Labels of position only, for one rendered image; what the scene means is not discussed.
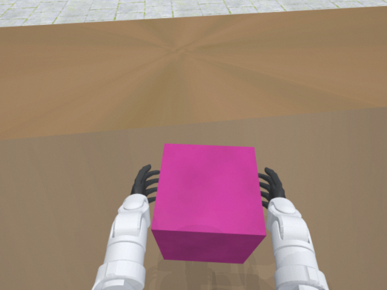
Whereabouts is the right robot hand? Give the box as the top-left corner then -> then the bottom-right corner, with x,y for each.
258,167 -> 286,209

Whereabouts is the carton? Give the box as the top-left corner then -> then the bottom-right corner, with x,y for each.
151,143 -> 266,264

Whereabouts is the left robot hand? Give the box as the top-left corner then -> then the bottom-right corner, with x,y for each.
131,164 -> 160,203

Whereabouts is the left robot forearm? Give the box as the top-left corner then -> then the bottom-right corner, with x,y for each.
92,194 -> 151,290

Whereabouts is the right robot forearm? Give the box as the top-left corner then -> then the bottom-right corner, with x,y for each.
266,198 -> 329,290

